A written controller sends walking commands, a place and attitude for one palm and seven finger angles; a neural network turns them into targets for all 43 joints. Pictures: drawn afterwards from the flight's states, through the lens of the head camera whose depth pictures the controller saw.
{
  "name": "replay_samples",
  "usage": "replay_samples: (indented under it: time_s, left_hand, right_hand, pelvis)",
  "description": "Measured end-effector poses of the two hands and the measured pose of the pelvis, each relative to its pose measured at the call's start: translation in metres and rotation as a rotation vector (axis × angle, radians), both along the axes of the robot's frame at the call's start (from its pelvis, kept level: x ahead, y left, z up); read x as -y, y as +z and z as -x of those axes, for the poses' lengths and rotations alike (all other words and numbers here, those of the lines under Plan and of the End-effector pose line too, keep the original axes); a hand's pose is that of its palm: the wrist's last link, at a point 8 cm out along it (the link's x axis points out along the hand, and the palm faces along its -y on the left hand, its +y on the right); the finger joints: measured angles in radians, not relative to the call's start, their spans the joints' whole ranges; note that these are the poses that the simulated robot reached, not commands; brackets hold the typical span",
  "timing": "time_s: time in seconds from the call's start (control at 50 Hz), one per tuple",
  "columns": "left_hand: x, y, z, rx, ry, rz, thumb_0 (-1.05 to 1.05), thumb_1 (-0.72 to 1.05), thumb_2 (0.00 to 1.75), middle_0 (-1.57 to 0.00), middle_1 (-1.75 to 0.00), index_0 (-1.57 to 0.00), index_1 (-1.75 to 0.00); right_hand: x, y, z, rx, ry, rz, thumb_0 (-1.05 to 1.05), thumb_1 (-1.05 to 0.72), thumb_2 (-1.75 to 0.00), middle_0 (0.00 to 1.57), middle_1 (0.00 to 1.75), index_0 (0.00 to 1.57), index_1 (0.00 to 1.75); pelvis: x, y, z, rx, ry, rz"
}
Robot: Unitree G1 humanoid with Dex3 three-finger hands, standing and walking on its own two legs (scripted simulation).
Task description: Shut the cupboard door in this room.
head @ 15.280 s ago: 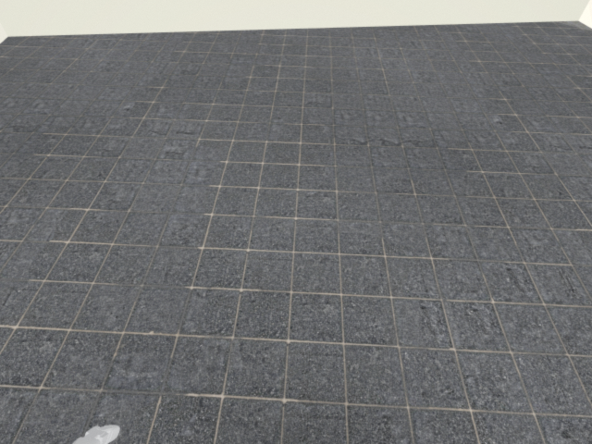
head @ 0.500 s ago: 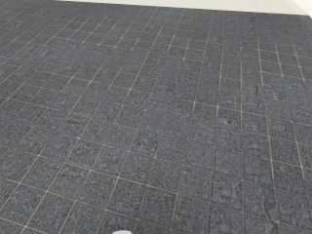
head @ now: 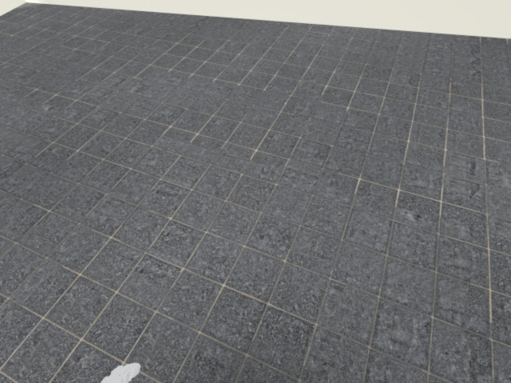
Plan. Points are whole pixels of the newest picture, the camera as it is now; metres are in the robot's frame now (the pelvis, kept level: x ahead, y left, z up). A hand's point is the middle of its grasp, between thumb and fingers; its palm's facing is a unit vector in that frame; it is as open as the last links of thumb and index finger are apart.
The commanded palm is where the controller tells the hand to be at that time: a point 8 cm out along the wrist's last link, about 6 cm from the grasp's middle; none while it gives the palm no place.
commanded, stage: turn or walk to find it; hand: left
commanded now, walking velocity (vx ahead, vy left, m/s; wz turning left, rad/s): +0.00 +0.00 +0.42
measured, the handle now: out of the picture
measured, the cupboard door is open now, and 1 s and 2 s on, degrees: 90 90 90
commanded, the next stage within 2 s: none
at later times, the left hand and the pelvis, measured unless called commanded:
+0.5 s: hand out of the picture -0.06 +0.24 -0.18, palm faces +0.29 -0.93 -0.24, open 7.4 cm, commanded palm none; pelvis -0.03 +0.02 +0.00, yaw +14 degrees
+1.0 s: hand out of the picture -0.04 +0.20 -0.14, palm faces +0.45 -0.85 -0.28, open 7.4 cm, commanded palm none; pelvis -0.04 -0.02 +0.01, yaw +27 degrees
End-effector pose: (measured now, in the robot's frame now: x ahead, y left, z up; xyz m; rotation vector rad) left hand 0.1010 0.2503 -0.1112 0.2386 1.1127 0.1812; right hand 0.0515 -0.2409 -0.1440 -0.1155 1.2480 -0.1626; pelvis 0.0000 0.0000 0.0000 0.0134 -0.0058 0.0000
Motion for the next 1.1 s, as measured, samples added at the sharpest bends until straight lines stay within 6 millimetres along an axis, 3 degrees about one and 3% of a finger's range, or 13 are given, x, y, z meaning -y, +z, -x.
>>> replay_samples:
  time_s: [0.14, 0.26, 0.36, 0.46, 0.5, 0.58, 0.68, 0.86, 0.98, 1.1]
  left_hand:
    - [0.022, 0.008, 0.048, -0.038, 0.08, 0.006, 0.01, 0.91, 0.9, -0.21, -0.3, -0.2, -0.3]
    - [0.023, 0.001, 0.087, -0.09, 0.157, 0.033, 0.01, 0.91, 0.9, -0.21, -0.3, -0.2, -0.3]
    - [0.008, -0.012, 0.125, -0.134, 0.234, 0.059, 0.01, 0.91, 0.9, -0.21, -0.3, -0.21, -0.3]
    - [-0.021, -0.036, 0.168, -0.196, 0.319, 0.081, 0.01, 0.91, 0.9, -0.21, -0.3, -0.2, -0.3]
    - [-0.029, -0.037, 0.179, -0.228, 0.342, 0.078, 0.01, 0.91, 0.9, -0.21, -0.3, -0.2, -0.3]
    - [-0.04, -0.026, 0.182, -0.212, 0.374, 0.076, 0.01, 0.91, 0.9, -0.2, -0.3, -0.2, -0.3]
    - [-0.043, -0.014, 0.169, -0.136, 0.388, 0.058, 0.01, 0.91, 0.9, -0.2, -0.3, -0.2, -0.3]
    - [-0.015, -0.001, 0.141, -0.005, 0.39, -0.001, 0.01, 0.91, 0.9, -0.2, -0.3, -0.2, -0.3]
    - [0.013, 0.007, 0.168, -0.025, 0.455, 0.007, 0.01, 0.91, 0.9, -0.21, -0.3, -0.2, -0.3]
    - [0.027, 0.001, 0.205, -0.077, 0.529, 0.042, 0.01, 0.91, 0.9, -0.21, -0.3, -0.2, -0.3]
  right_hand:
    - [0.024, 0.0, 0.011, -0.067, 0.048, 0.001, 0.01, -0.91, -0.9, 0.2, 0.3, 0.2, 0.3]
    - [0.026, 0.007, 0.009, -0.111, 0.113, 0.027, 0.01, -0.91, -0.9, 0.19, 0.3, 0.2, 0.3]
    - [0.008, 0.012, -0.013, -0.103, 0.202, 0.06, 0.01, -0.91, -0.9, 0.19, 0.3, 0.2, 0.3]
    - [-0.025, 0.016, -0.046, 0.002, 0.289, 0.094, 0.01, -0.91, -0.9, 0.19, 0.3, 0.2, 0.3]
    - [-0.038, 0.023, -0.054, 0.036, 0.313, 0.095, 0.01, -0.91, -0.9, 0.19, 0.3, 0.2, 0.3]
    - [-0.056, 0.031, -0.061, 0.06, 0.351, 0.087, 0.01, -0.91, -0.9, 0.2, 0.3, 0.2, 0.3]
    - [-0.064, 0.03, -0.063, 0.059, 0.385, 0.059, 0.01, -0.91, -0.9, 0.2, 0.3, 0.2, 0.3]
    - [-0.035, -0.001, -0.063, 0.011, 0.401, 0.006, 0.01, -0.9, -0.9, 0.2, 0.3, 0.2, 0.3]
    - [-0.019, 0.0, -0.066, -0.035, 0.446, 0.014, 0.01, -0.91, -0.9, 0.2, 0.3, 0.2, 0.3]
    - [-0.021, 0.007, -0.066, -0.073, 0.512, 0.04, 0.01, -0.91, -0.9, 0.19, 0.3, 0.2, 0.3]
  pelvis:
    - [0.013, 0.008, 0.011, 0.018, 0.077, -0.016]
    - [0.014, 0.011, 0.016, 0.008, 0.143, -0.022]
    - [0.002, 0.008, 0.023, -0.005, 0.193, -0.012]
    - [-0.019, -0.005, 0.033, -0.01, 0.239, 0.006]
    - [-0.023, -0.002, 0.035, -0.005, 0.246, 0.009]
    - [-0.027, 0.007, 0.037, -0.002, 0.277, 0.028]
    - [-0.025, 0.011, 0.038, -0.001, 0.315, 0.029]
    - [0.004, -0.001, 0.035, 0.001, 0.392, 0.002]
    - [0.014, 0.007, 0.039, 0.013, 0.459, -0.018]
    - [0.015, 0.01, 0.044, 0.007, 0.522, -0.022]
